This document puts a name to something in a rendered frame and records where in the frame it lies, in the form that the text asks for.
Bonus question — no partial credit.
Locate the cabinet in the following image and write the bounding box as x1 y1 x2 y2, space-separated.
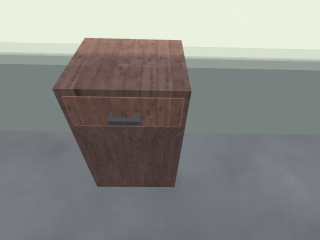
52 38 192 187

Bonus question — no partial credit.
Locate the handle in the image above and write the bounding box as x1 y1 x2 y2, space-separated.
107 112 141 126

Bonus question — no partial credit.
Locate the drawer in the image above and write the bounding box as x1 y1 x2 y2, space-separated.
63 96 184 127

